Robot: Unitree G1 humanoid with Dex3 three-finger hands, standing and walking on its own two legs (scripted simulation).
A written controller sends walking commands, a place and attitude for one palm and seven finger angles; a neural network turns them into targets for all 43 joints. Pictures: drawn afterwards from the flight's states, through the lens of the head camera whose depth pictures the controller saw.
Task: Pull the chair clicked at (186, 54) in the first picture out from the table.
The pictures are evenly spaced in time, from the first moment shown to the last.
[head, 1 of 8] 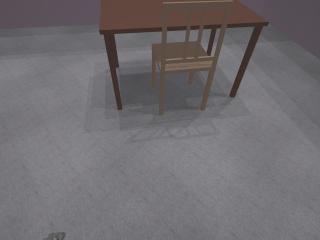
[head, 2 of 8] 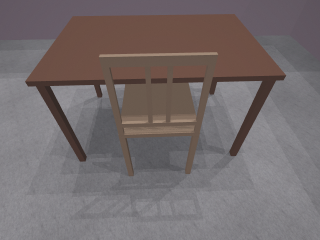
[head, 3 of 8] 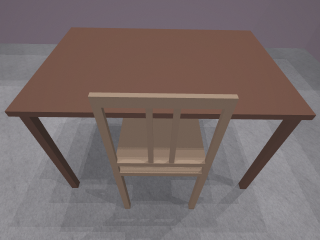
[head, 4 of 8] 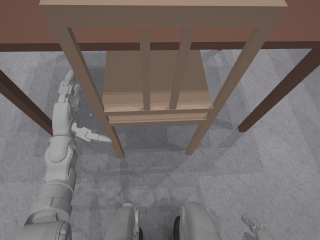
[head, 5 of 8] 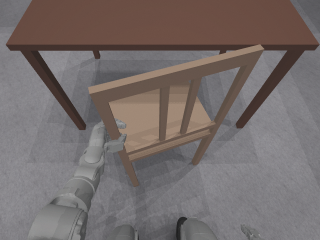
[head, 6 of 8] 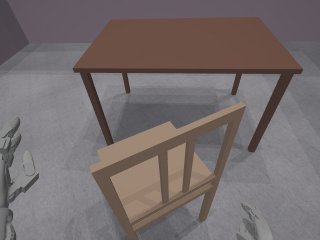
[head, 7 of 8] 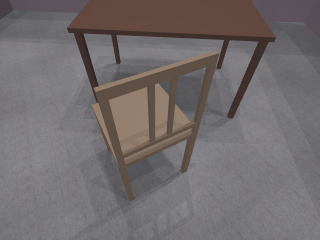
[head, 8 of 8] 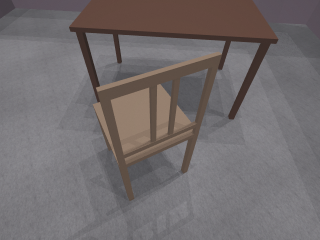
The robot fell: no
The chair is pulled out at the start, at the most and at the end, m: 0.00 0.53 0.53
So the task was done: yes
